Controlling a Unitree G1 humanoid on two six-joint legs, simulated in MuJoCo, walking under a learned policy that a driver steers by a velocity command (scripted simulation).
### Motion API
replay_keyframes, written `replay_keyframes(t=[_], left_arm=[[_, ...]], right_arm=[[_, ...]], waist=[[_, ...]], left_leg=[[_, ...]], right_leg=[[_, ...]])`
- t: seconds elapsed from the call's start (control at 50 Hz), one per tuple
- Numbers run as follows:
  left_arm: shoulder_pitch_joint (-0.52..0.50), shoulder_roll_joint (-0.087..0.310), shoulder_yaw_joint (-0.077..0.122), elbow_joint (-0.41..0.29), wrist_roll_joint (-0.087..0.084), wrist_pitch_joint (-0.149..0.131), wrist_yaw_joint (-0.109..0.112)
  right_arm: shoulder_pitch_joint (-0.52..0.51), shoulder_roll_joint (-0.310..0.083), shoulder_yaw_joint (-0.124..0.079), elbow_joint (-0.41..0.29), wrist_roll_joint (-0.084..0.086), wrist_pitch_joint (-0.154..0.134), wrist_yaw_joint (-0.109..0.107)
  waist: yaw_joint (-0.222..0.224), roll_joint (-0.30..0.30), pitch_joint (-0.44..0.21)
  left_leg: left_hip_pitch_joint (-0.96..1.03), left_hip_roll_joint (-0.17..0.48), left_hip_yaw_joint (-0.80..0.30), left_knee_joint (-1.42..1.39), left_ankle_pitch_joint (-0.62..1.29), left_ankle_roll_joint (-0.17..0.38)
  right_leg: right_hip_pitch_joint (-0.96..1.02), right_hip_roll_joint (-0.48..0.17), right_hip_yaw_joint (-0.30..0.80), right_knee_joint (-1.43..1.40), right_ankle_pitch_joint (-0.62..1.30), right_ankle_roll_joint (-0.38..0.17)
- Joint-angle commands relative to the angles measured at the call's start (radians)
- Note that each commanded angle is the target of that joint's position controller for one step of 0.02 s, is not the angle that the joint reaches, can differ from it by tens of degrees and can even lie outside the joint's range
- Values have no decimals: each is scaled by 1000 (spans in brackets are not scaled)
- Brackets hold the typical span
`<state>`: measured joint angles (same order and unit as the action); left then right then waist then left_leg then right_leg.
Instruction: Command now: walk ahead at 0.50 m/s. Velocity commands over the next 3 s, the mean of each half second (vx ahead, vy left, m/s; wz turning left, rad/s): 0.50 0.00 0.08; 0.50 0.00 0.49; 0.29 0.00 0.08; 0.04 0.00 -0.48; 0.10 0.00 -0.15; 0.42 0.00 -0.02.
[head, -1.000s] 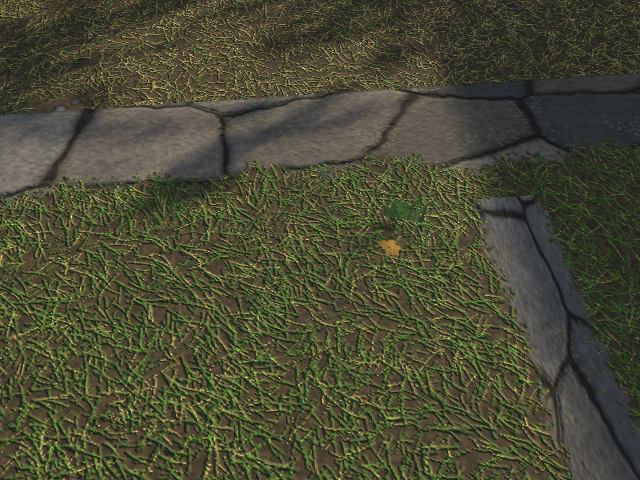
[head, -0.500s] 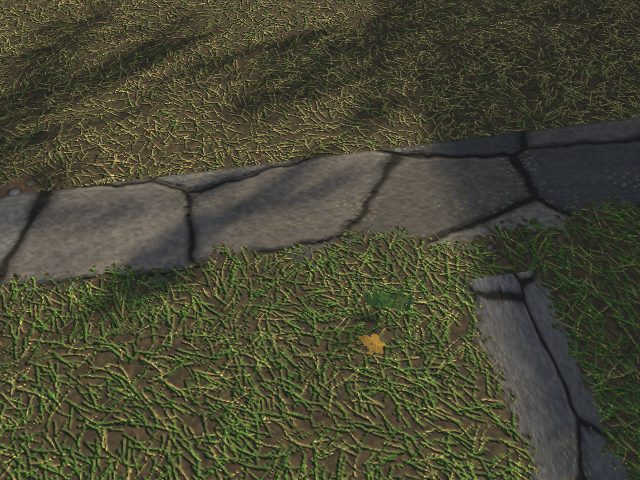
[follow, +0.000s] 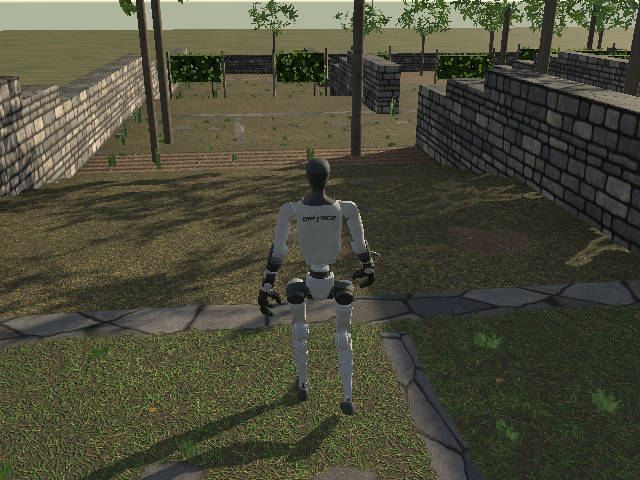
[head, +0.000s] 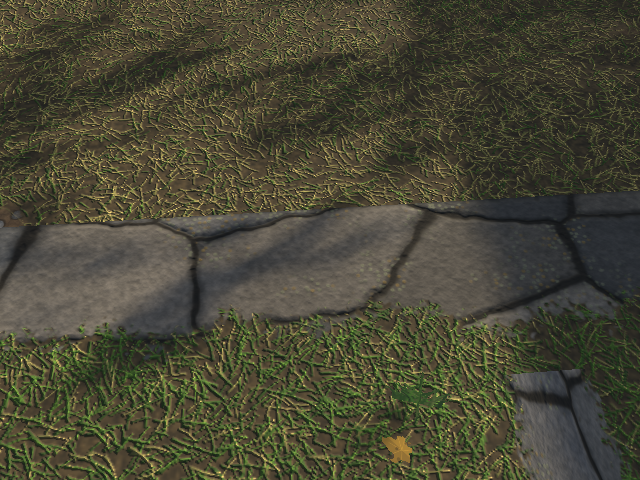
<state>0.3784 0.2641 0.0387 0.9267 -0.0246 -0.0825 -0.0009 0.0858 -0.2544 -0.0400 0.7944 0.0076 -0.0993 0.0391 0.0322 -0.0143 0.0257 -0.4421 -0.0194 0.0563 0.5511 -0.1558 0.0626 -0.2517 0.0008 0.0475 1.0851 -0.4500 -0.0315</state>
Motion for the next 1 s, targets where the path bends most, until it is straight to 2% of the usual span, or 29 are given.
replay_keyframes(t=[0.02, 0.04, 0.06, 0.1, 0.14, 0.18, 0.26, 0.32, 0.38, 0.42, 0.44, 0.46, 0.48, 0.5, 0.52, 0.54, 0.56, 0.58, 0.6, 0.64, 0.7, 0.78, 0.84, 0.9, 0.94, 0.96, 0.98, 1.0], left_arm=[[-85, 129, 31, -108, 0, -39, 8], [-66, 117, 35, -106, 9, -26, 10], [-45, 93, 33, -100, 10, -13, 11], [-42, 66, 30, -101, 13, 6, 14], [-111, 66, 31, -127, 21, 12, 17], [-181, 60, 30, -146, 23, 9, 14], [-318, 38, 19, -179, 17, -2, -1], [-414, 42, 15, -214, 10, -10, -16], [-441, 66, 20, -240, 7, -25, -33], [-359, 101, 35, -222, 8, -35, -34], [-234, 137, 56, -184, 12, -38, -28], [-48, 199, 79, -143, 26, -40, -16], [69, 298, 105, -122, 41, -29, -10], [85, 220, 83, -120, 36, -25, -11], [10, 158, 63, -129, 30, -25, -8], [-67, 123, 52, -140, 26, -25, -8], [-131, 91, 42, -138, 26, -27, -11], [-171, 69, 36, -136, 31, -33, -13], [-193, 65, 38, -130, 36, -37, -14], [-201, 81, 46, -115, 39, -46, -12], [-173, 105, 57, -89, 43, -47, 2], [-149, 137, 65, -74, 38, -34, 18], [-100, 160, 74, -56, 26, -19, 23], [-76, 180, 83, -41, 9, 3, 22], [-97, 207, 91, -47, 1, 15, 24], [-111, 221, 94, -51, -4, 23, 25], [-134, 224, 93, -56, -9, 31, 26], [-126, 201, 82, -67, 4, 28, 28]], right_arm=[[142, -116, -33, -5, -6, -1, -6], [120, -94, -26, -5, -16, -6, -3], [115, -90, -26, 0, -17, -10, 0], [134, -109, -32, 19, -11, -19, -2], [163, -134, -39, 36, -10, -18, -14], [193, -142, -41, 51, -7, -10, -25], [252, -159, -41, 78, 3, 0, -35], [314, -163, -42, 109, 10, 11, -36], [326, -176, -48, 123, 16, 28, -44], [293, -196, -55, 117, 18, 36, -48], [276, -183, -50, 110, 16, 39, -48], [265, -136, -32, 89, 2, 37, -47], [378, -19, 1, 69, 2, 20, -44], [378, -60, -6, 82, 20, 3, -41], [300, -148, -33, 63, 44, 0, -41], [245, -147, -36, 50, 43, 3, -45], [219, -134, -40, 46, 32, 12, -49], [233, -118, -47, 49, 26, 27, -51], [251, -94, -46, 52, 27, 42, -49], [246, -63, -45, 40, 27, 64, -48], [188, -62, -50, 8, 18, 75, -47], [66, -45, -42, -33, 12, 65, -20], [-37, -37, -33, -79, 11, 64, -1], [-86, -49, -34, -121, 14, 66, 15], [-53, -77, -48, -134, 14, 70, 20], [16, -102, -63, -124, 16, 73, 18], [159, -143, -90, -89, 20, 73, 14], [334, -224, -129, -40, 21, 79, -5]], waist=[[-76, 52, -94], [-40, 77, -84], [-23, 88, -77], [-8, 82, -55], [-17, 68, -23], [-36, 62, -9], [-84, 66, 18], [-120, 66, 44], [-100, 81, 50], [-42, 103, 6], [22, 92, -69], [96, 47, -215], [79, -187, -378], [92, -244, -435], [82, -168, -274], [55, -116, -180], [26, -83, -107], [-8, -105, -67], [-29, -114, -49], [-47, -89, -21], [-44, -54, 6], [-8, -36, 36], [31, -20, 70], [33, -29, 82], [-6, -60, 37], [-51, -76, -13], [-136, -61, -87], [-211, 4, -180]], left_leg=[[433, 297, -416, -300, 63, 188], [356, 267, -357, -329, 110, 175], [310, 251, -326, -359, 128, 177], [261, 243, -266, -399, 182, 192], [263, 241, -229, -424, 216, 196], [288, 226, -190, -432, 225, 178], [317, 199, -127, -437, 190, 142], [388, 229, -144, -405, 170, 142], [456, 269, -195, -336, 197, 129], [453, 269, -212, -252, 308, 109], [418, 219, -182, -118, 419, 85], [265, 157, -139, 133, 325, 48], [-139, 0, -47, 527, -70, -32], [-259, -11, -178, 692, -426, -31], [-331, 45, -195, 756, -367, -20], [-322, 94, -168, 737, -278, -16], [-286, 124, -159, 686, -211, -19], [-231, 152, -165, 644, -162, -20], [-183, 160, -161, 630, -134, -23], [-186, 165, -157, 610, -82, -31], [-258, 165, -173, 503, 40, -44], [-244, 151, -110, 279, 195, -42], [-266, 144, -63, 177, 186, -27], [-271, 124, -22, 120, 84, 4], [-165, 68, 36, 108, -15, 40], [-61, 25, 67, 106, -59, 62], [136, -29, 90, 42, -19, 95], [443, -12, -9, 6, 13, 140]], right_leg=[[-458, -108, 30, 151, 107, -11], [-391, -136, 38, 107, 147, -10], [-349, -142, 36, 79, 166, -6], [-345, -150, 23, 22, 196, 8], [-408, -158, 18, -68, 279, 27], [-442, -155, 11, -186, 390, 34], [-403, -116, -27, -414, 547, 31], [-406, -95, -34, -501, 530, 25], [-378, -75, -18, -575, 440, 4], [-229, -43, -39, -612, 387, -15], [-44, -21, -59, -637, 388, -38], [255, -123, 31, -585, 416, -90], [664, -387, 424, -622, 288, -225], [666, -439, 645, -745, 180, -254], [536, -405, 503, -769, 136, -202], [394, -370, 372, -797, 166, -170], [266, -329, 276, -842, 215, -154], [176, -296, 190, -882, 255, -137], [116, -279, 136, -914, 284, -134], [74, -274, 43, -950, 375, -145], [101, -274, -53, -966, 453, -152], [143, -260, -165, -975, 478, -131], [227, -288, -206, -961, 487, -127], [328, -316, -235, -898, 579, -109], [356, -316, -266, -783, 882, -87], [353, -308, -281, -668, 1048, -75], [304, -273, -310, -473, 1114, -49], [99, -232, -314, -193, 918, -1]])
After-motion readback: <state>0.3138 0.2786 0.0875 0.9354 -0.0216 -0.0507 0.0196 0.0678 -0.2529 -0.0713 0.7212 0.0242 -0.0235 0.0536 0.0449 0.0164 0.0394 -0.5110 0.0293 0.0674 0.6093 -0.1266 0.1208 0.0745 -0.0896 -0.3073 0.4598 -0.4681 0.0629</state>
